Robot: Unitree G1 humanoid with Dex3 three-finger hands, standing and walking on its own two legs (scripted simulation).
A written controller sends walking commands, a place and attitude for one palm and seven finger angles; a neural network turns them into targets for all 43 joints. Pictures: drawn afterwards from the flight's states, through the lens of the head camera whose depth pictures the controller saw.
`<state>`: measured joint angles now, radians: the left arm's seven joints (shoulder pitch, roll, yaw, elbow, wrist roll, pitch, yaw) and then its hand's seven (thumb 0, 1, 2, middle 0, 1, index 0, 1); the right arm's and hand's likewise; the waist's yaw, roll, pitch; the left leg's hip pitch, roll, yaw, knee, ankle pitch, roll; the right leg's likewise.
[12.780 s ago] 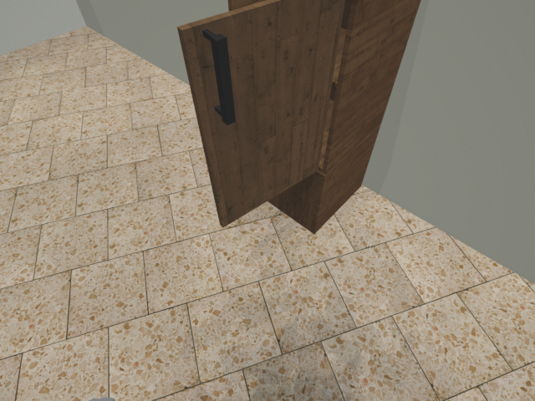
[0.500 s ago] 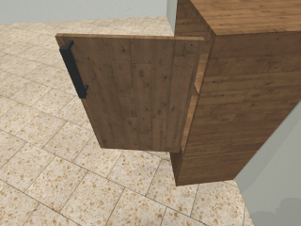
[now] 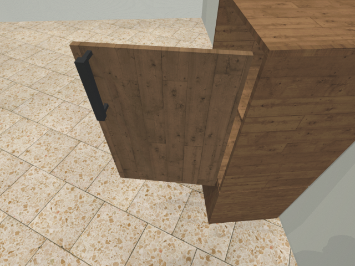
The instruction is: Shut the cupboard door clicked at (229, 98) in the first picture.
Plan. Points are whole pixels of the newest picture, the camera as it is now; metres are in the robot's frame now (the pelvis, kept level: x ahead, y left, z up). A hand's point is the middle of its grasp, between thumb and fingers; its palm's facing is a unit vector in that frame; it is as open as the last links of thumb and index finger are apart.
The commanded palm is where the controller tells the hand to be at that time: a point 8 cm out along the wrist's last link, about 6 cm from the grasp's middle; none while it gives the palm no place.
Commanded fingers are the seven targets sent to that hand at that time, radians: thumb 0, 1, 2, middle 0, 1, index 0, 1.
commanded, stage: look again from close up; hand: left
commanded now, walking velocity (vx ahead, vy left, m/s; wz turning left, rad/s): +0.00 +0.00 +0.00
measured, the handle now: (95, 87) +0.48 +0.24 +0.15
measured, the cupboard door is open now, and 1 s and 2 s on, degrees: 80 80 80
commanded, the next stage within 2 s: raise the hand and make a fist in 0.16 s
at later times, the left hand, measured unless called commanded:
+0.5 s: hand (104, 213) +0.22 +0.17 +0.03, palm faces +0.14 -0.99 -0.03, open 7.0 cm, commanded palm +0.10 +0.23 -0.04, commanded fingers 0.00 0.90 0.90 -0.42 -0.54 -0.42 -0.54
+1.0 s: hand (106, 236) +0.17 +0.16 +0.02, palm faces -0.20 -0.98 -0.05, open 4.6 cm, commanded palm +0.13 +0.24 +0.04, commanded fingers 0.00 0.90 0.90 -0.88 -1.04 -0.88 -1.04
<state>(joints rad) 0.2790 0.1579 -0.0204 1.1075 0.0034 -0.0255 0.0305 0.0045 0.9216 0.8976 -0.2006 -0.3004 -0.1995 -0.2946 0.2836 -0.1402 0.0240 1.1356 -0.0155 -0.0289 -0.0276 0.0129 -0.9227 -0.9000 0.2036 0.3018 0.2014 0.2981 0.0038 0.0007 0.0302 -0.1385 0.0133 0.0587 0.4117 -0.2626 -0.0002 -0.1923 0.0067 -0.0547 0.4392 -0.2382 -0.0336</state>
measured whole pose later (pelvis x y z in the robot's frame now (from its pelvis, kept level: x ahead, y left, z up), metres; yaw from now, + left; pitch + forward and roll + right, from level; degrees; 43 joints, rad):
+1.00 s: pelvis -0.04 +0.01 -0.05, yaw +2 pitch +6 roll -1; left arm 0.34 0.26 0.06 -0.14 -0.26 -0.17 -0.33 0.01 0.90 0.90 -0.70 -0.85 -0.70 -0.84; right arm 0.25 -0.17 0.07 0.52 0.05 -0.22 -0.06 0.01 -0.90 -0.90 0.21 0.30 0.21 0.30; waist -0.01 0.04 -0.07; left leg -0.60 0.01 0.02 0.94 -0.45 0.01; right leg -0.62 -0.02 -0.09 0.91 -0.40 -0.03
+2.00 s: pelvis -0.01 +0.00 -0.01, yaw +2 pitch -2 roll +0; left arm 0.20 0.31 0.24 -0.25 -0.32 0.21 -0.32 0.01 0.90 0.90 -1.30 -1.50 -1.30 -1.49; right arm 0.22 -0.26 0.08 0.60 0.08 -0.24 -0.08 0.01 -0.90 -0.90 0.21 0.30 0.20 0.30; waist 0.04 0.07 -0.03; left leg -0.19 0.00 0.02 0.53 -0.31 0.01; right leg -0.21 -0.01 -0.09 0.53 -0.28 -0.02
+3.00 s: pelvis +0.01 +0.00 -0.01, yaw +2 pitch +0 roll +0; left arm -0.28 0.35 0.25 0.24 -0.27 0.13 -0.28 0.01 0.90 0.90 -1.30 -1.50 -1.30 -1.50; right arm 0.21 -0.27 0.05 0.65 0.08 -0.22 -0.09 0.01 -0.90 -0.90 0.20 0.30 0.20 0.30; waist 0.01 0.05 -0.03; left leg -0.21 0.00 0.03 0.52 -0.32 0.01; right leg -0.24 -0.01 -0.08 0.54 -0.30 -0.03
